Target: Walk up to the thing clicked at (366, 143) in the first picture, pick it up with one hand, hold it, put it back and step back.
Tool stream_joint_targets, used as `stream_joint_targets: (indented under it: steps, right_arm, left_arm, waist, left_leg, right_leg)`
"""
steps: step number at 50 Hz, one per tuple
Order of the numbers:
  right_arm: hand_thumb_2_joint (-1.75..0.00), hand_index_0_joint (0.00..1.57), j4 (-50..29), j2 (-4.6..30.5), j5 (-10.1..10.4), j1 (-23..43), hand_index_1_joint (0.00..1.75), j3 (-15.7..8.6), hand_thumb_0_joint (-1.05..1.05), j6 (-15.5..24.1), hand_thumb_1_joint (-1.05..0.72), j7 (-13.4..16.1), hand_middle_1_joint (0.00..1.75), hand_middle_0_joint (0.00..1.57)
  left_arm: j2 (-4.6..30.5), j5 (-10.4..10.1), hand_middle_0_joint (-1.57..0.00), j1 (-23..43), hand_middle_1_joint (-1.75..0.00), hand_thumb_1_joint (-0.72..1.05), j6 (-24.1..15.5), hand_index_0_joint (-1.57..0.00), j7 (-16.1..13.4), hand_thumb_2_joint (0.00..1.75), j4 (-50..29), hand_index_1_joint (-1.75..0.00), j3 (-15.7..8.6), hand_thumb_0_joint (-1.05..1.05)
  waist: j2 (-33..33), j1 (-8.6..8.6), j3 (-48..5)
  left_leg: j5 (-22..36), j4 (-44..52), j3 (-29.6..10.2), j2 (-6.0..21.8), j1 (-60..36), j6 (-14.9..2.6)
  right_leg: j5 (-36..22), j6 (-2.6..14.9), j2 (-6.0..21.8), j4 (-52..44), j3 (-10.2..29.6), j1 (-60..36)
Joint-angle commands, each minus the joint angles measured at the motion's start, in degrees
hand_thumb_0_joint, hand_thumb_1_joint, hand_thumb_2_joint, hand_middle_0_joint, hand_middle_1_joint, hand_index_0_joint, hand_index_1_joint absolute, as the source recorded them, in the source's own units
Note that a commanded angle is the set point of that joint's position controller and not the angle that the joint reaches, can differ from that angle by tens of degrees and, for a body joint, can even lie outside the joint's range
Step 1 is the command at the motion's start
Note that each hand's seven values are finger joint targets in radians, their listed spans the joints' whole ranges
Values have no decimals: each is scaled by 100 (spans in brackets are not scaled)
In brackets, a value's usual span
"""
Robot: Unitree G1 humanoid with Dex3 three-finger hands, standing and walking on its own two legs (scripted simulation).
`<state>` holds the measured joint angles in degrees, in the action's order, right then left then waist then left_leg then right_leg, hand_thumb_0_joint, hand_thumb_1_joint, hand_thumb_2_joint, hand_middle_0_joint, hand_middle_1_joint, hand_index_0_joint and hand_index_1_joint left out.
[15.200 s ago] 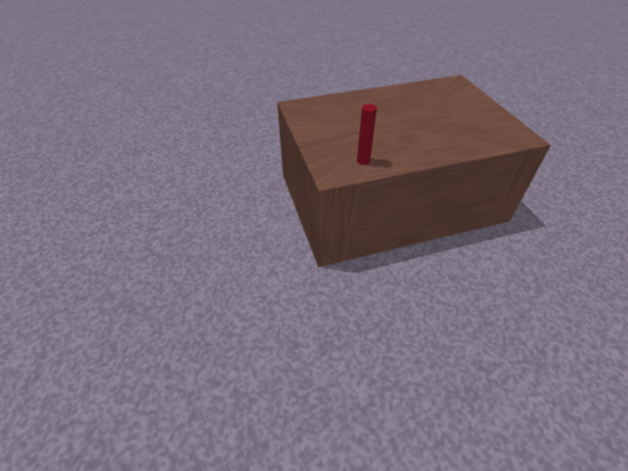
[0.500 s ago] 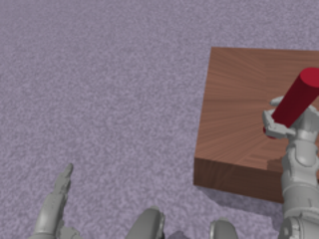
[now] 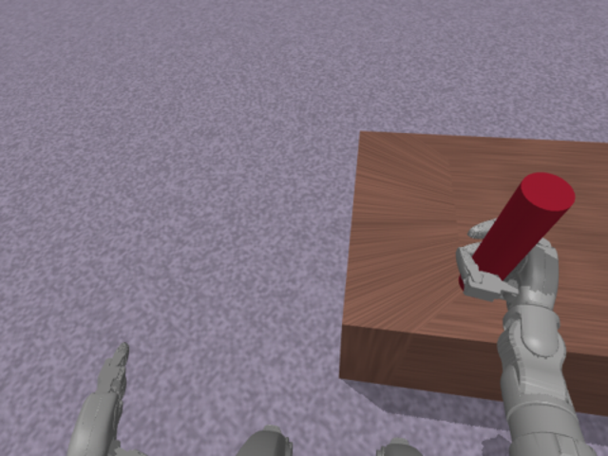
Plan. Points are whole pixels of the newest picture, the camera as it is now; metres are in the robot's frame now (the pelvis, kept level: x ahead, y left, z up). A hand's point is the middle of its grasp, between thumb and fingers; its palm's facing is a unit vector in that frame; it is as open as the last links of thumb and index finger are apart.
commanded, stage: lift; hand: right
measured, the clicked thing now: (504, 246) +0.38 -0.19 +0.08
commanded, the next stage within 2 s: hold in 0.54 s
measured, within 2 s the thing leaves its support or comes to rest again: neither
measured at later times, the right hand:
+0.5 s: hand (483, 260) +0.37 -0.17 +0.07, palm faces +0.20 +0.98 +0.00, open 6.2 cm
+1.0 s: hand (493, 258) +0.36 -0.18 +0.09, palm faces +0.20 +0.98 +0.01, open 6.2 cm
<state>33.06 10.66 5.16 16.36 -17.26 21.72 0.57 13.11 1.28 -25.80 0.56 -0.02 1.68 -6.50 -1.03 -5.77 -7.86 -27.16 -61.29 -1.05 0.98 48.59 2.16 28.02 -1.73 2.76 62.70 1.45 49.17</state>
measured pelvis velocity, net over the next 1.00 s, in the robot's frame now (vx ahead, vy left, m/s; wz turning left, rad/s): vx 0.02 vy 0.00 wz -0.01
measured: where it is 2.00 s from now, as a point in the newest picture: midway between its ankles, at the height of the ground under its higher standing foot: outside the picture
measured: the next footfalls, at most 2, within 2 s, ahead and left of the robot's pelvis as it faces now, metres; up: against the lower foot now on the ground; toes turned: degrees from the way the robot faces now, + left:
none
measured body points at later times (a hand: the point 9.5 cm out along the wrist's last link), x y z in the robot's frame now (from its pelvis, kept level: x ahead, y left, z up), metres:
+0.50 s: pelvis +0.01 +0.00 +0.02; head +0.07 -0.01 +0.46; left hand +0.17 +0.27 +0.00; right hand +0.35 -0.23 +0.07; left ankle +0.03 +0.14 -0.66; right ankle +0.02 -0.14 -0.66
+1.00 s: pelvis +0.02 +0.00 +0.03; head +0.06 -0.01 +0.48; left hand +0.17 +0.26 -0.01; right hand +0.34 -0.23 +0.09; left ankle +0.03 +0.14 -0.66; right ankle +0.02 -0.14 -0.66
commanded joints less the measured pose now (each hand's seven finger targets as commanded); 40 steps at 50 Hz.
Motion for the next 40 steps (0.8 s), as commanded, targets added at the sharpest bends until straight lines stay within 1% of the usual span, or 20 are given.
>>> stream_joint_targets:
  steps: [1, 3, 4, 5, 7, 8, 12, 14, 17, 18, 20, 21, 27, 28, 29, 32, 34, 35, 39, 40]
  right_arm:
    - [-133, 143, -1365, 816, 23, 1497, 147, -9, 0, 370, -54, -42, 147, 142]
    - [-134, 144, -1489, 716, 38, 1366, 148, 80, 0, 351, -54, -68, 148, 142]
    - [-133, 143, -1724, 805, 60, 1517, 147, 44, 0, 378, -54, -62, 147, 141]
    - [-132, 142, -1744, 763, 67, 1438, 146, 59, 0, 361, -55, -69, 146, 141]
    - [-133, 142, -1875, 716, 94, 1364, 146, 92, 0, 324, -56, -45, 146, 141]
    - [-133, 143, -2094, 813, 108, 1414, 146, 43, 0, 321, -56, -14, 146, 141]
    - [-135, 144, -2168, 614, 107, 1369, 148, 212, 0, 320, -57, 53, 148, 143]
    - [-136, 146, -1920, 574, 79, 1144, 149, 227, 0, 286, -58, 94, 149, 144]
    - [-135, 145, -1725, 485, 81, 851, 149, 277, 0, 263, -56, 62, 149, 144]
    - [-135, 145, -1983, 634, 77, 945, 148, 206, 0, 277, -57, 62, 148, 143]
    - [-134, 144, -2063, 712, 89, 977, 148, 138, 0, 257, -56, 49, 148, 142]
    - [-134, 144, -2225, 589, 116, 985, 148, 273, 0, 238, -58, 43, 148, 143]
    - [-132, 142, -2209, 487, 171, 859, 145, 321, 0, 176, -57, 49, 145, 141]
    - [-133, 143, -2107, 472, 173, 772, 146, 321, 0, 165, -58, 41, 146, 141]
    - [-134, 143, -2093, 506, 148, 695, 147, 312, 0, 146, -58, 46, 147, 142]
    - [-133, 142, -2362, 464, 117, 851, 145, 390, 0, 160, -59, 76, 145, 141]
    - [-131, 140, -2250, 481, 117, 599, 144, 391, 0, 118, -57, 91, 144, 139]
    - [-131, 140, -2248, 531, 132, 480, 143, 319, 0, 100, -55, 97, 143, 138]
    - [-135, 143, -2728, 475, 167, 656, 147, 418, 0, 85, -55, 107, 147, 141]
    - [-134, 142, -2709, 427, 172, 648, 146, 483, 0, 75, -55, 101, 146, 140]
  left_arm:
    - [767, -10, -4, -39, -4, -56, -295, -3, -109, 5, -841, -5, -454, 0]
    - [701, -19, -4, 16, -4, -56, -313, -4, -96, 5, -875, -5, -389, 0]
    - [833, -24, -4, 6, -4, -56, -312, -4, -123, 5, -886, -5, -556, 0]
    - [765, -18, -4, 15, -4, -56, -312, -4, -115, 5, -919, -5, -440, 0]
    - [869, -38, -4, 9, -4, -57, -319, -3, -144, 5, -1008, -5, -580, 0]
    - [849, -47, -4, 31, -4, -57, -310, -3, -148, 6, -963, -5, -533, 0]
    - [740, -37, -4, 13, -4, -57, -289, -3, -175, 6, -818, -5, -411, 0]
    - [838, -45, -4, 98, -4, -57, -272, -3, -209, 6, -800, -5, -535, 0]
    - [548, -41, -4, 139, -4, -57, -257, -3, -164, 6, -661, -5, -208, 0]
    - [639, -53, -4, 121, -4, -57, -245, -3, -178, 6, -654, -5, -328, 0]
    - [923, -51, -4, 118, -4, -56, -235, -3, -213, 5, -785, -5, -609, 0]
    - [878, -61, -4, 87, -4, -57, -227, -3, -209, 5, -753, -5, -567, 0]
    - [594, -96, -4, 7, -5, -57, -203, -3, -192, 6, -516, -5, -326, 0]
    - [685, -98, -4, 25, -5, -56, -211, -4, -209, 6, -427, -5, -425, 0]
    - [655, -90, -4, 136, -5, -56, -209, -4, -194, 5, -453, -5, -366, 0]
    - [549, -93, -5, 301, -5, -56, -200, -4, -183, 5, -682, -5, -275, 0]
    - [622, -104, -5, 157, -5, -56, -162, -4, -188, 6, -467, -6, -339, 0]
    - [861, -105, -5, 104, -5, -56, -140, -4, -204, 5, -347, -6, -606, 0]
    - [674, -121, -5, 140, -5, -56, -108, -4, -188, 5, -235, -6, -455, 0]
    - [719, -129, -5, 262, -5, -56, -113, -4, -206, 6, -342, -6, -515, 0]
  waist:
    - [164, 42, -1310]
    - [245, 86, -1389]
    - [267, 47, -1509]
    - [250, 93, -1657]
    - [212, 32, -1827]
    - [276, 145, -1837]
    - [213, 151, -1714]
    - [75, 95, -1532]
    - [102, 218, -1176]
    - [164, 249, -1350]
    - [123, 129, -1634]
    - [151, 136, -1547]
    - [73, 187, -1332]
    - [-24, 156, -1208]
    - [110, 250, -1200]
    - [116, 290, -1364]
    - [175, 288, -1228]
    - [176, 254, -1258]
    - [268, 300, -1361]
    - [116, 232, -1419]
  left_leg:
    - [1000, 1039, 217, -173, -895, -174]
    - [1067, 1061, 201, -154, -1006, -177]
    - [1114, 1071, 191, -153, -1049, -178]
    - [1273, 1076, 202, -152, -1175, -167]
    - [1485, 1102, 215, -156, -1291, -154]
    - [1509, 1124, 218, -147, -1388, -161]
    - [1636, 1117, 262, -145, -1385, -162]
    - [1587, 1158, 276, -150, -1341, -156]
    - [1451, 1222, 273, -132, -1370, -152]
    - [1517, 1245, 208, -105, -1478, -148]
    - [1706, 1268, 226, -111, -1601, -127]
    - [1731, 1282, 240, -119, -1608, -135]
    - [1904, 1400, 200, -81, -1719, -112]
    - [1924, 1361, 241, -90, -1630, -111]
    - [1979, 1334, 228, -75, -1662, -129]
    - [1927, 1403, 218, -72, -1872, -131]
    - [1894, 1444, 213, -74, -1864, -131]
    - [1894, 1422, 229, -80, -1810, -139]
    - [2053, 1431, 262, -82, -1865, -145]
    - [2091, 1445, 260, -84, -1899, -130]
  right_leg:
    - [-801, 219, -184, -1097, -189, -1013]
    - [-871, 202, -190, -1140, -212, -1158]
    - [-910, 199, -189, -1142, -209, -1253]
    - [-1074, 197, -196, -1136, -216, -1379]
    - [-1254, 197, -204, -1135, -223, -1548]
    - [-1297, 185, -210, -1185, -229, -1595]
    - [-1489, 171, -195, -1239, -203, -1665]
    - [-1445, 175, -180, -1292, -189, -1661]
    - [-1307, 183, -187, -1355, -209, -1444]
    - [-1341, 191, -200, -1337, -255, -1545]
    - [-1504, 194, -194, -1347, -241, -1772]
    - [-1548, 179, -188, -1394, -235, -1840]
    - [-1661, 211, -222, -1407, -288, -1791]
    - [-1733, 202, -203, -1415, -257, -1783]
    - [-1839, 182, -208, -1444, -263, -1778]
    - [-1782, 177, -209, -1492, -269, -1903]
    - [-1716, 171, -220, -1545, -287, -1883]
    - [-1738, 161, -211, -1578, -269, -1927]
    - [-2017, 148, -189, -1597, -250, -2136]
    - [-2017, 171, -189, -1574, -244, -2168]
